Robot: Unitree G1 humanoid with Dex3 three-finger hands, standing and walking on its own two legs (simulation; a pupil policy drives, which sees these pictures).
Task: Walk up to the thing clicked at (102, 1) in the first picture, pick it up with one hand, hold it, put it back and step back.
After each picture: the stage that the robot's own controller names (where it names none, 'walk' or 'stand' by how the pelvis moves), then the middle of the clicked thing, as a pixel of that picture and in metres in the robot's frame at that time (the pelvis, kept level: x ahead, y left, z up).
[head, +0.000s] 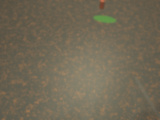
stand; (101, 4) +2.20 -0.31 -0.72
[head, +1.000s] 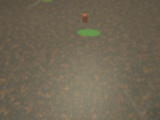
walk; (84, 18) +2.09 +0.09 -0.70
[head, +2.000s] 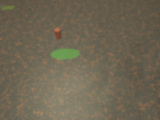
walk; (58, 33) +1.47 +0.34 -0.71
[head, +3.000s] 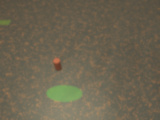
walk; (57, 64) +0.97 +0.31 -0.72
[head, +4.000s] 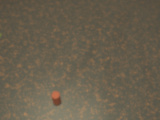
walk; (56, 98) +0.60 +0.21 -0.69
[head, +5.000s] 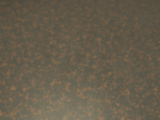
stand; out of the picture +0.37 +0.21 -0.70
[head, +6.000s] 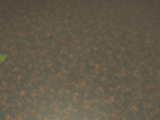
stand; out of the picture +0.36 +0.17 -0.72
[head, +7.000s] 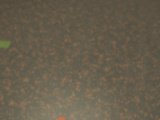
stand; out of the picture +0.39 +0.15 -0.72
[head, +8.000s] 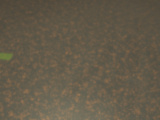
stand; out of the picture +0.38 +0.17 -0.72
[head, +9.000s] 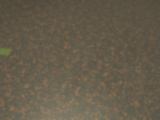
stand; out of the picture +0.41 +0.15 -0.73
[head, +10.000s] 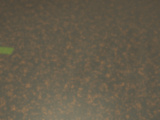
stand; out of the picture +0.39 +0.14 -0.73
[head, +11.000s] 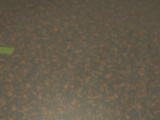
stand; out of the picture +0.40 +0.14 -0.73
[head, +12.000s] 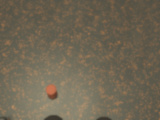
go down; (51, 91) +0.43 +0.16 -0.58
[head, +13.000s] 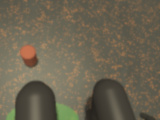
go down; (29, 56) +0.47 +0.21 -0.32
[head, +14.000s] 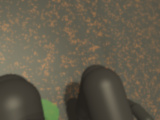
close in; out of the picture +0.45 +0.24 -0.24
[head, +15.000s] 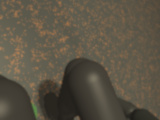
close; out of the picture +0.45 +0.27 -0.23
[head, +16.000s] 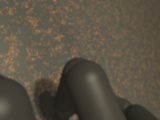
lift; out of the picture +0.42 +0.25 -0.23
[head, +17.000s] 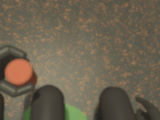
lift; (23, 76) +0.32 +0.20 -0.04
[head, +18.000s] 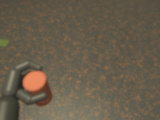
hold; (39, 89) +0.31 +0.15 +0.03
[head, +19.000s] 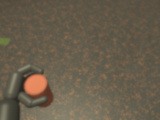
hold; (40, 91) +0.30 +0.15 +0.02
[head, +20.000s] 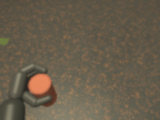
hold; (44, 91) +0.31 +0.14 +0.02
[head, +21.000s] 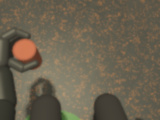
crouch; (29, 55) +0.42 +0.18 -0.06
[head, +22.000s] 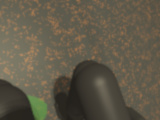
lower; out of the picture +0.43 +0.26 -0.21
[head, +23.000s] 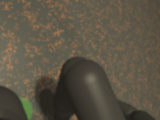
lower; out of the picture +0.44 +0.28 -0.23
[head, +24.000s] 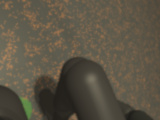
lower; out of the picture +0.44 +0.28 -0.23
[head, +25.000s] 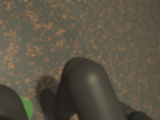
lower; out of the picture +0.44 +0.28 -0.23
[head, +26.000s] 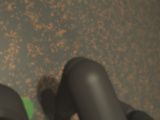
rest; out of the picture +0.44 +0.28 -0.23
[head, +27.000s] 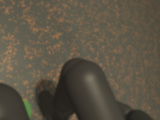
withdraw; out of the picture +0.45 +0.25 -0.24
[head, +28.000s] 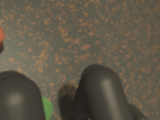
stand; out of the picture +0.46 +0.22 -0.25
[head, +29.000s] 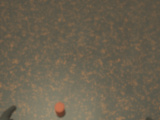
stand; (59, 109) +0.41 +0.11 -0.61
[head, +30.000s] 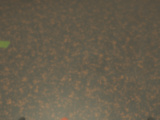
stand; out of the picture +0.41 +0.12 -0.66
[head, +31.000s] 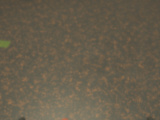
stand; out of the picture +0.40 +0.12 -0.66
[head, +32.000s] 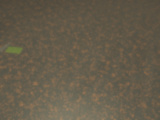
stand; out of the picture +0.42 +0.10 -0.72
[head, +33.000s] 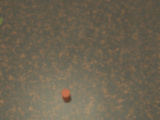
walk; (66, 95) +0.49 +0.11 -0.70
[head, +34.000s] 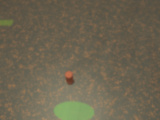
walk; (69, 77) +0.74 +0.14 -0.70
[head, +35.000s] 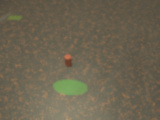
stand; (68, 60) +1.06 +0.17 -0.70
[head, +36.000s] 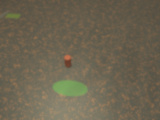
stand; (67, 61) +1.03 +0.15 -0.72
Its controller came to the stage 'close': yes
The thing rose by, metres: 0.72
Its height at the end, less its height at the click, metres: +0.00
